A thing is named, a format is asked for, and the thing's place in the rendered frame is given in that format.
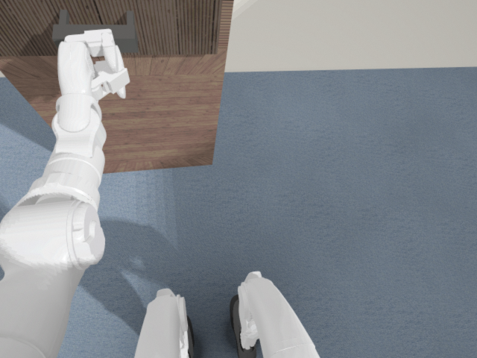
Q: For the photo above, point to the drawer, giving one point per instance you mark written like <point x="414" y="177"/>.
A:
<point x="162" y="26"/>

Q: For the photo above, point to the cabinet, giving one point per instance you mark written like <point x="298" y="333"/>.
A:
<point x="169" y="116"/>

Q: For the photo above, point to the robot left forearm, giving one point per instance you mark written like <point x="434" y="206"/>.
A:
<point x="75" y="167"/>

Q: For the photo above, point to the robot thigh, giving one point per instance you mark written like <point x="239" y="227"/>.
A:
<point x="281" y="333"/>
<point x="164" y="322"/>

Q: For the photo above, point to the right robot thigh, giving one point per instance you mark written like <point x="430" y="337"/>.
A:
<point x="281" y="333"/>

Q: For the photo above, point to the left robot thigh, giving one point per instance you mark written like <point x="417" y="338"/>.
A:
<point x="164" y="322"/>

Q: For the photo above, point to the handle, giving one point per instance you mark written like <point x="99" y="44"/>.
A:
<point x="124" y="35"/>

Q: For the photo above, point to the left robot upper arm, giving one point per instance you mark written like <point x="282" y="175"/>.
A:
<point x="44" y="251"/>

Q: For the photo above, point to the robot left hand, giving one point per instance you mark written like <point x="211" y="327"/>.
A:
<point x="76" y="69"/>

